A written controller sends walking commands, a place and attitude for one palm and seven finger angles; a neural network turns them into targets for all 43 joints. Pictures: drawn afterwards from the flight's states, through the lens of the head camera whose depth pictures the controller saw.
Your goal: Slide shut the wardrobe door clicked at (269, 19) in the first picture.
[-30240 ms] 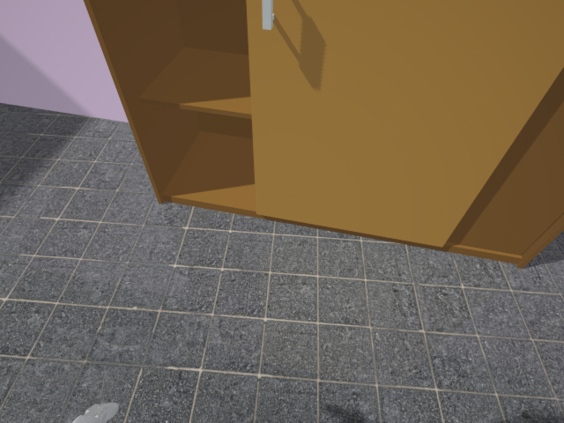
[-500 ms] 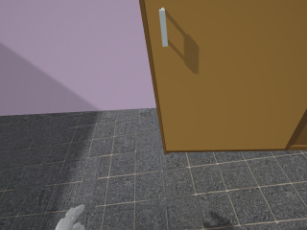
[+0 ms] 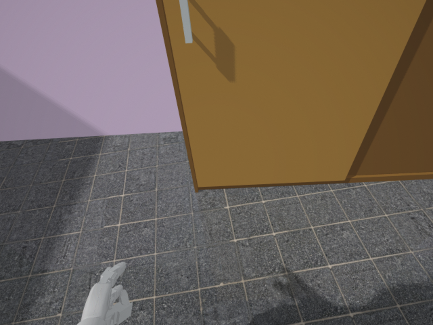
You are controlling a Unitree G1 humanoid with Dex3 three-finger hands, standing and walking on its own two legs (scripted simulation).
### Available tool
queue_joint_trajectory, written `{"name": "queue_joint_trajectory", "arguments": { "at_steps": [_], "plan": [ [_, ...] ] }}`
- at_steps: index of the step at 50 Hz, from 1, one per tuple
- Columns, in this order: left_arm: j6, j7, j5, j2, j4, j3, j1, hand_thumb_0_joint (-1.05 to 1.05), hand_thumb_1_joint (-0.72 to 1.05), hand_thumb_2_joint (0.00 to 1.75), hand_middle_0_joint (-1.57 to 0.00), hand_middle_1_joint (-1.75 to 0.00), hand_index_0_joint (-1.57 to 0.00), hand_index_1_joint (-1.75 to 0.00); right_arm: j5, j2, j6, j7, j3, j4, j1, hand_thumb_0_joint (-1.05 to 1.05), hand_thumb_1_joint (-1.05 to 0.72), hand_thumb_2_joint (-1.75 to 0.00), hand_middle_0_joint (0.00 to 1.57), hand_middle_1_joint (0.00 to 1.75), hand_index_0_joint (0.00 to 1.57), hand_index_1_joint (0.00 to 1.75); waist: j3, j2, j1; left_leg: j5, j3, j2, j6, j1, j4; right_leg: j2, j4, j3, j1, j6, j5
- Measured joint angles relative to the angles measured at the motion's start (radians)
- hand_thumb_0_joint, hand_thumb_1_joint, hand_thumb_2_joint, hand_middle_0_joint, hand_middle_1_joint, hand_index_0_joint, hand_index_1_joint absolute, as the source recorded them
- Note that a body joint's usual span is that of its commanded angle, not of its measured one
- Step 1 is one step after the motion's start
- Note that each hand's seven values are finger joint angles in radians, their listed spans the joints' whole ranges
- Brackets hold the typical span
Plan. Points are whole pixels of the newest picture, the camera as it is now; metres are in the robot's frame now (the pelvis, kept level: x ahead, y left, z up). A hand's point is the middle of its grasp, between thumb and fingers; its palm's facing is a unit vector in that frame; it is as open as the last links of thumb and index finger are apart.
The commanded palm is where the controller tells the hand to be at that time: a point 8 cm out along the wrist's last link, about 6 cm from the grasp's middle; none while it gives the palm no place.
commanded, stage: stop stepping back and stand still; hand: right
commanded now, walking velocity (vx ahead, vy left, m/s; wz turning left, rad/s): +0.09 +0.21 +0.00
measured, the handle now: (186, 16) +0.93 +0.12 +0.21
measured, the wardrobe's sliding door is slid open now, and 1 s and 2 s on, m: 0.00 0.00 0.00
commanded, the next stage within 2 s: let the arm hang, fingers relaxed in 0.14 s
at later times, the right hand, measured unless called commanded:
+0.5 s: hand out of the picture +0.10 -0.18 -0.15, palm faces +0.02 +0.98 -0.19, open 7.4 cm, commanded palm none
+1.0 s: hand out of the picture +0.02 -0.21 -0.15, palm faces +0.04 +0.98 -0.20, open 7.4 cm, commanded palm none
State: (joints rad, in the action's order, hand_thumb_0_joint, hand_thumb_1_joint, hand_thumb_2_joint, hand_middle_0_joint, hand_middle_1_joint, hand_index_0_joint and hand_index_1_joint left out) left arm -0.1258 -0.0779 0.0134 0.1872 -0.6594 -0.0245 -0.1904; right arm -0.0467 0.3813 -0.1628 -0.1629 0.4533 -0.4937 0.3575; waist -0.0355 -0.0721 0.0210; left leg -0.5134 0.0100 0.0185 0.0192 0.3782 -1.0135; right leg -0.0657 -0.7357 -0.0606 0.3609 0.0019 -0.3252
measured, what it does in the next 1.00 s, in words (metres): steps on the spot: left foot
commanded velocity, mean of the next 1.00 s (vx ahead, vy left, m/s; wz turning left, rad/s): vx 0.01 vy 0.01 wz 0.00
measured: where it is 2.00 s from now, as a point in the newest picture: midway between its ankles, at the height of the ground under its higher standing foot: outside the picture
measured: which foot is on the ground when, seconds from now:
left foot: up 0.00-0.18, down 0.20-1.00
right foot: down 0.00-1.00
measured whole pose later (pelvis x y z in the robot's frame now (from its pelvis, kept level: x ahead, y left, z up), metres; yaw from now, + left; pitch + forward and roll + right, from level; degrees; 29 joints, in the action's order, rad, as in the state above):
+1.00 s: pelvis +0.01 -0.04 +0.03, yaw -2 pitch -1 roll +0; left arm 0.01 -0.02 0.02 0.14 -1.13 0.00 -0.26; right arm 0.01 0.15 0.01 -0.03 0.01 1.14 0.22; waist -0.06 0.02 -0.01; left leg -0.19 0.01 0.05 -0.05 0.20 -0.40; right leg 0.04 -0.40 -0.07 0.19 -0.06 -0.21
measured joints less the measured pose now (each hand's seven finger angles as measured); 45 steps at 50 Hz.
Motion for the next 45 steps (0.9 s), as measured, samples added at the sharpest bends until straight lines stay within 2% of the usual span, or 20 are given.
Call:
{"name": "queue_joint_trajectory", "arguments": {
  "at_steps": [2, 3, 6, 8, 9, 10, 11, 12, 14, 16, 18, 20, 22, 24, 25, 26, 29, 32, 36, 45],
  "plan": [
    [-0.007, 0.025, 0.001, -0.035, 0.017, 0.013, 0.006, 0.01, 0.90, 0.90, -0.20, -0.30, -0.20, -0.30, 0.009, 0.022, -0.011, 0.015, 0.001, -0.032, 0.019, 0.01, -0.89, -0.90, 0.21, 0.30, 0.20, 0.30, -0.021, -0.012, -0.020, 0.056, -0.020, -0.023, -0.006, 0.062, -0.079, -0.002, 0.059, 0.005, -0.025, 0.000, 0.041],
    [-0.008, 0.039, 0.001, -0.047, 0.030, 0.021, 0.000, 0.01, 0.90, 0.90, -0.20, -0.30, -0.20, -0.30, 0.014, 0.028, -0.018, 0.020, 0.000, -0.057, 0.041, 0.01, -0.89, -0.90, 0.21, 0.30, 0.20, 0.30, -0.025, -0.007, -0.025, 0.086, -0.043, -0.027, -0.007, 0.078, -0.067, -0.009, 0.092, 0.008, -0.037, 0.000, 0.060],
    [0.003, 0.061, 0.004, -0.059, 0.071, 0.036, -0.037, 0.01, 0.90, 0.90, -0.20, -0.30, -0.20, -0.30, 0.020, 0.045, -0.046, 0.033, -0.002, -0.118, 0.128, 0.01, -0.89, -0.90, 0.21, 0.30, 0.20, 0.30, -0.019, 0.041, -0.027, 0.117, -0.121, -0.031, -0.001, 0.050, 0.119, -0.045, 0.163, 0.012, -0.058, 0.001, 0.091],
    [0.023, 0.059, 0.002, -0.058, 0.092, 0.040, -0.067, 0.01, 0.90, 0.90, -0.21, -0.30, -0.20, -0.30, 0.023, 0.076, -0.055, 0.034, 0.008, -0.121, 0.174, 0.01, -0.89, -0.90, 0.21, 0.30, 0.21, 0.30, -0.002, 0.077, -0.030, 0.098, -0.150, -0.038, 0.007, -0.024, 0.276, -0.065, 0.143, 0.014, -0.042, -0.001, 0.039],
    [0.034, 0.056, -0.001, -0.058, 0.101, 0.042, -0.082, 0.01, 0.90, 0.90, -0.21, -0.30, -0.20, -0.30, 0.022, 0.103, -0.052, 0.031, 0.021, -0.117, 0.193, 0.01, -0.89, -0.90, 0.21, 0.30, 0.21, 0.30, 0.012, 0.077, -0.031, 0.076, -0.137, -0.035, 0.021, -0.068, 0.365, -0.061, 0.099, 0.011, -0.014, -0.006, -0.022],
    [0.043, 0.054, -0.006, -0.057, 0.106, 0.044, -0.092, 0.01, 0.90, 0.90, -0.21, -0.30, -0.20, -0.30, 0.018, 0.132, -0.045, 0.026, 0.040, -0.114, 0.205, 0.01, -0.89, -0.90, 0.21, 0.30, 0.21, 0.30, 0.027, 0.056, -0.027, 0.102, -0.092, -0.019, 0.042, -0.090, 0.446, -0.039, 0.017, 0.005, 0.031, -0.007, -0.078],
    [0.048, 0.050, -0.009, -0.045, 0.094, 0.044, -0.082, 0.01, 0.90, 0.90, -0.21, -0.30, -0.20, -0.30, 0.014, 0.135, -0.040, 0.024, 0.048, -0.102, 0.199, 0.01, -0.89, -0.90, 0.21, 0.30, 0.21, 0.30, 0.021, 0.056, -0.014, 0.236, -0.079, -0.009, 0.039, -0.075, 0.451, -0.027, -0.086, 0.015, 0.069, -0.005, -0.108],
    [0.049, 0.048, -0.009, -0.027, 0.066, 0.042, -0.065, 0.01, 0.90, 0.90, -0.21, -0.30, -0.20, -0.30, 0.012, 0.120, -0.037, 0.021, 0.045, -0.081, 0.183, 0.01, -0.89, -0.90, 0.22, 0.30, 0.21, 0.30, 0.008, 0.070, -0.006, 0.274, -0.077, -0.009, 0.023, -0.063, 0.419, -0.020, -0.165, 0.031, 0.091, -0.002, -0.126],
    [0.053, 0.077, -0.011, 0.015, -0.007, 0.015, -0.051, 0.01, 0.90, 0.90, -0.21, -0.30, -0.20, -0.30, 0.057, 0.074, -0.021, 0.051, -0.036, 0.087, 0.089, 0.00, -0.89, -0.90, 0.21, 0.30, 0.21, 0.30, 0.029, 0.108, -0.011, 0.240, -0.096, 0.014, -0.013, -0.041, 0.371, -0.012, -0.243, 0.021, 0.138, 0.003, -0.176],
    [0.095, 0.091, -0.004, 0.054, -0.052, 0.005, -0.047, 0.01, 0.90, 0.90, -0.21, -0.30, -0.20, -0.30, 0.071, 0.009, 0.064, 0.084, -0.130, 0.327, -0.010, 0.00, -0.89, -0.90, 0.21, 0.30, 0.20, 0.30, 0.054, 0.127, -0.016, 0.185, -0.101, 0.052, -0.041, -0.016, 0.308, 0.005, -0.152, -0.009, 0.113, 0.006, -0.102],
    [0.118, 0.100, 0.014, 0.091, -0.070, 0.006, -0.049, 0.01, 0.90, 0.90, -0.21, -0.30, -0.20, -0.30, 0.076, -0.055, 0.148, 0.107, -0.205, 0.575, -0.070, 0.00, -0.90, -0.90, 0.20, 0.30, 0.20, 0.30, 0.068, 0.159, -0.031, 0.133, -0.106, 0.061, -0.059, 0.020, 0.225, 0.002, -0.052, 0.008, 0.082, -0.025, 0.017],
    [0.134, 0.095, 0.035, 0.088, -0.100, 0.013, -0.031, 0.01, 0.90, 0.90, -0.21, -0.30, -0.20, -0.30, 0.075, -0.097, 0.214, 0.125, -0.268, 0.821, -0.103, 0.00, -0.90, -0.90, 0.20, 0.30, 0.19, 0.30, 0.048, 0.134, -0.045, 0.047, -0.053, 0.056, -0.060, 0.052, 0.138, 0.014, -0.108, -0.017, 0.091, -0.030, -0.029],
    [0.138, 0.088, 0.044, 0.074, -0.119, 0.022, -0.030, 0.01, 0.90, 0.90, -0.20, -0.30, -0.20, -0.30, 0.071, -0.141, 0.255, 0.148, -0.335, 1.037, -0.118, 0.00, -0.91, -0.90, 0.19, 0.30, 0.19, 0.29, 0.028, 0.101, -0.071, 0.029, -0.021, 0.041, -0.058, 0.057, 0.118, 0.029, -0.104, -0.034, 0.083, -0.024, -0.052],
    [0.143, 0.083, 0.040, 0.070, -0.149, 0.026, -0.038, 0.00, 0.90, 0.90, -0.20, -0.30, -0.20, -0.30, 0.068, -0.207, 0.259, 0.168, -0.404, 1.207, -0.121, 0.01, -0.91, -0.90, 0.19, 0.30, 0.19, 0.29, -0.003, 0.101, -0.086, 0.117, -0.024, 0.023, -0.045, 0.024, 0.178, 0.026, -0.082, -0.022, 0.066, -0.010, -0.041],
    [0.151, 0.081, 0.033, 0.066, -0.172, 0.025, -0.042, 0.00, 0.90, 0.90, -0.20, -0.30, -0.20, -0.30, 0.067, -0.242, 0.249, 0.175, -0.435, 1.271, -0.109, 0.01, -0.91, -0.90, 0.19, 0.30, 0.19, 0.29, -0.014, 0.100, -0.085, 0.130, -0.028, 0.018, -0.037, 0.009, 0.203, 0.027, -0.066, -0.013, 0.054, -0.003, -0.041],
    [0.161, 0.078, 0.027, 0.058, -0.195, 0.021, -0.052, 0.00, 0.90, 0.90, -0.20, -0.30, -0.20, -0.30, 0.047, -0.264, 0.223, 0.154, -0.412, 1.302, -0.098, -0.01, -0.96, -0.89, 0.20, 0.30, 0.20, 0.30, -0.019, 0.098, -0.077, 0.140, -0.036, 0.012, -0.030, -0.005, 0.235, 0.033, -0.056, 0.008, 0.051, -0.001, -0.073],
    [0.179, 0.074, 0.020, 0.033, -0.262, 0.009, -0.079, 0.00, 0.91, 0.90, -0.20, -0.30, -0.20, -0.30, 0.059, -0.243, 0.185, 0.142, -0.403, 1.371, -0.089, -0.06, -1.04, -0.89, 0.21, 0.30, 0.21, 0.30, -0.029, 0.094, -0.043, 0.191, -0.049, -0.009, -0.017, -0.051, 0.352, 0.045, -0.023, 0.041, 0.021, -0.006, -0.075],
    [0.170, 0.066, 0.016, 0.008, -0.316, 0.005, -0.097, 0.00, 0.91, 0.90, -0.20, -0.30, -0.20, -0.30, 0.061, -0.213, 0.184, 0.144, -0.413, 1.451, -0.085, -0.05, -1.03, -0.89, 0.21, 0.30, 0.21, 0.30, -0.032, 0.087, -0.043, 0.235, -0.050, -0.015, -0.024, -0.085, 0.433, 0.052, 0.113, 0.039, -0.050, -0.018, 0.034],
    [0.154, 0.061, 0.014, -0.024, -0.379, 0.019, -0.106, 0.00, 0.91, 0.90, -0.20, -0.30, -0.20, -0.29, 0.056, -0.194, 0.193, 0.144, -0.425, 1.538, -0.098, -0.03, -0.98, -0.89, 0.21, 0.30, 0.20, 0.30, -0.034, 0.077, -0.034, 0.296, -0.031, -0.007, -0.038, -0.134, 0.548, 0.063, 0.216, 0.020, -0.100, -0.035, 0.070],
    [0.139, 0.057, 0.010, -0.058, -0.457, 0.025, -0.086, 0.01, 0.91, 0.90, -0.20, -0.30, -0.20, -0.30, 0.058, -0.207, 0.179, 0.139, -0.438, 1.623, -0.130, 0.00, -0.92, -0.89, 0.20, 0.30, 0.20, 0.30, -0.028, 0.087, -0.032, 0.332, -0.014, 0.021, -0.058, -0.174, 0.620, 0.093, 0.320, 0.001, -0.158, -0.054, 0.118]
  ]
}}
